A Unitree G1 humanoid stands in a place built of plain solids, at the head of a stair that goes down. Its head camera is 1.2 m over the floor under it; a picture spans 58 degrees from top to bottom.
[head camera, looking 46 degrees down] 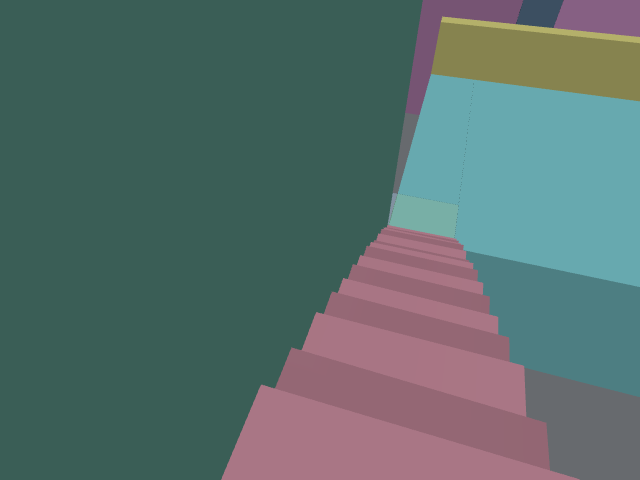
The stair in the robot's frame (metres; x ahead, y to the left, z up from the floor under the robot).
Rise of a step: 0.19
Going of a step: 0.25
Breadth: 0.96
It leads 17 degrees to the right of straight ahead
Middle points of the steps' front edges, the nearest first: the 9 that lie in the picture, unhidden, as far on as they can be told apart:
0.46 -0.19 0.00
0.68 -0.26 -0.19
0.97 -0.35 -0.37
1.22 -0.42 -0.56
1.46 -0.50 -0.75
1.73 -0.58 -0.94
1.98 -0.65 -1.13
2.25 -0.74 -1.31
2.48 -0.81 -1.50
